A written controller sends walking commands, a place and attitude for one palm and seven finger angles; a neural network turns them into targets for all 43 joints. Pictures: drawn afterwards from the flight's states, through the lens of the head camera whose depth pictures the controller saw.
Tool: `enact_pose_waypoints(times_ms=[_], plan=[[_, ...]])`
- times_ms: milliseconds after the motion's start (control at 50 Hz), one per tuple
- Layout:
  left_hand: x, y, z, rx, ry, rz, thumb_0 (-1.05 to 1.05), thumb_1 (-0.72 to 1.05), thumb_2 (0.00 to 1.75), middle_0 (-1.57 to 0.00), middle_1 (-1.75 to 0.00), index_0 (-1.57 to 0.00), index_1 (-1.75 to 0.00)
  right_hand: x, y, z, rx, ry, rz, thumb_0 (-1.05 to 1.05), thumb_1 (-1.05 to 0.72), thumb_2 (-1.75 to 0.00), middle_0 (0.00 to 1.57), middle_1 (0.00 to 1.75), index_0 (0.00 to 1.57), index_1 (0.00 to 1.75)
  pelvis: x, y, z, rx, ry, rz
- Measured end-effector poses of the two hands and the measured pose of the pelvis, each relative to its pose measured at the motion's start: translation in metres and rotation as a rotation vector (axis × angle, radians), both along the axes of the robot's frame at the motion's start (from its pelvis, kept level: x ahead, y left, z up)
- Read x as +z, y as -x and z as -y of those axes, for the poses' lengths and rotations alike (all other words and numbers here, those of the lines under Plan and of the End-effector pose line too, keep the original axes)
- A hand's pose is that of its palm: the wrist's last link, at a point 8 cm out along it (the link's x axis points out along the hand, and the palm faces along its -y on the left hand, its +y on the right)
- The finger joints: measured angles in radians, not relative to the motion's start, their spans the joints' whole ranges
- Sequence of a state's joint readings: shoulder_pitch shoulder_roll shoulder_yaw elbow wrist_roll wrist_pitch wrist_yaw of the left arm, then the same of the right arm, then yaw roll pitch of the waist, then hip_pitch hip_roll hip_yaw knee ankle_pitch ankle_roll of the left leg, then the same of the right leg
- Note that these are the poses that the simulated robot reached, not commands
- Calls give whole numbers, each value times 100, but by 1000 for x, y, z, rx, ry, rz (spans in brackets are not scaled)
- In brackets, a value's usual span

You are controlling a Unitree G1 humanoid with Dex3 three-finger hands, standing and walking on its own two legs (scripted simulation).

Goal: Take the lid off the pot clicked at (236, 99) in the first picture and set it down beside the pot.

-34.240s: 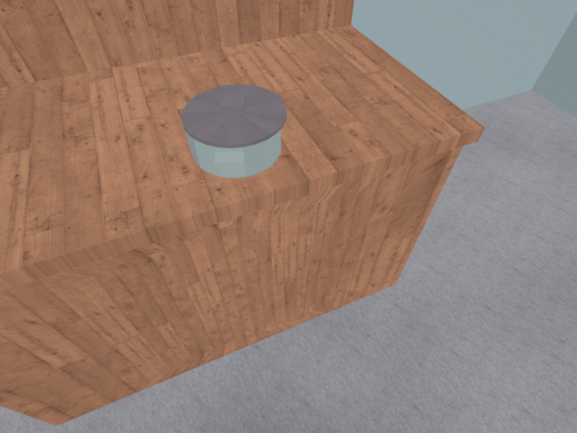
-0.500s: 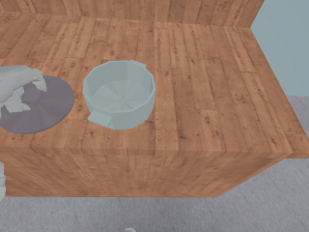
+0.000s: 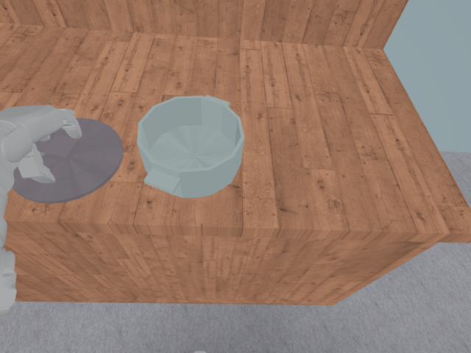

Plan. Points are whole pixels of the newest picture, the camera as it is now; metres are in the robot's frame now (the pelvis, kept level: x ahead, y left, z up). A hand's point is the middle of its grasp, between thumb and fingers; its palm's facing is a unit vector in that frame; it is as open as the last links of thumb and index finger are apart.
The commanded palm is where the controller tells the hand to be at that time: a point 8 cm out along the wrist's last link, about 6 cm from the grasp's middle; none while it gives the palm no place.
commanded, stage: raise the empty hand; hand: left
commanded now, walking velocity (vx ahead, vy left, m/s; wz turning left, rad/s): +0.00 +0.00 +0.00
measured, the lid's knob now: (62, 148) +0.45 +0.32 +0.05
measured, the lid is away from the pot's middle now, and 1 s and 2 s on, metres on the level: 0.24 0.24 0.24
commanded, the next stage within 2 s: draw the hand back to the body in 1.30 s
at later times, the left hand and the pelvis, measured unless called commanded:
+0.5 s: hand (38, 122) +0.44 +0.32 +0.13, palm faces -0.33 -0.07 -0.94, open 11.1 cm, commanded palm +0.44 +0.31 +0.19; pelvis +0.01 +0.00 +0.01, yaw +0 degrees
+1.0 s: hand (13, 100) +0.43 +0.33 +0.18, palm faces -0.32 -0.06 -0.95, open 11.1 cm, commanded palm +0.44 +0.32 +0.25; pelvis +0.01 -0.02 +0.01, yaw +2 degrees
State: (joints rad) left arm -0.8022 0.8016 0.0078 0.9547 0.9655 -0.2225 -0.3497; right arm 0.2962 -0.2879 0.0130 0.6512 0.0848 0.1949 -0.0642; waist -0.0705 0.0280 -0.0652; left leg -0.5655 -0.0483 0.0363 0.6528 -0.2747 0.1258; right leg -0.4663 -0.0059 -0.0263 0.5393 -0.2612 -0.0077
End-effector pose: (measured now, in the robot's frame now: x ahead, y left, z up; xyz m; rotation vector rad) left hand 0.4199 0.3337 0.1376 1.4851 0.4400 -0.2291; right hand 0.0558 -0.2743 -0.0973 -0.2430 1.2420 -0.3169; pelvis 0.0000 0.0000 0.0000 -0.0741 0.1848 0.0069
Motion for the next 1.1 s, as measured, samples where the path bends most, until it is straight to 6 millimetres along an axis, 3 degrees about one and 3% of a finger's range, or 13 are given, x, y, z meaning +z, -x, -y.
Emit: enact_pose_waypoints(times_ms=[460,960,1100], plan=[[49,-14,13,10,-24,71,0,-6,74,-41,-78,-40,-78,2,-13,-7,12,-40,46,1,-91,-90,20,30,21,30,7,-5,1,5,-13,31],[96,-8,4,92,-45,83,0,-6,74,-41,-78,-40,-78,10,-38,10,65,-38,68,1,-91,-90,20,30,21,30,12,-5,17,27,-21,44],[118,-11,7,90,-36,131,0,-6,74,-41,-78,-41,-78,10,-39,11,62,-44,73,1,-91,-90,20,30,21,30,13,-7,20,27,-23,44]])
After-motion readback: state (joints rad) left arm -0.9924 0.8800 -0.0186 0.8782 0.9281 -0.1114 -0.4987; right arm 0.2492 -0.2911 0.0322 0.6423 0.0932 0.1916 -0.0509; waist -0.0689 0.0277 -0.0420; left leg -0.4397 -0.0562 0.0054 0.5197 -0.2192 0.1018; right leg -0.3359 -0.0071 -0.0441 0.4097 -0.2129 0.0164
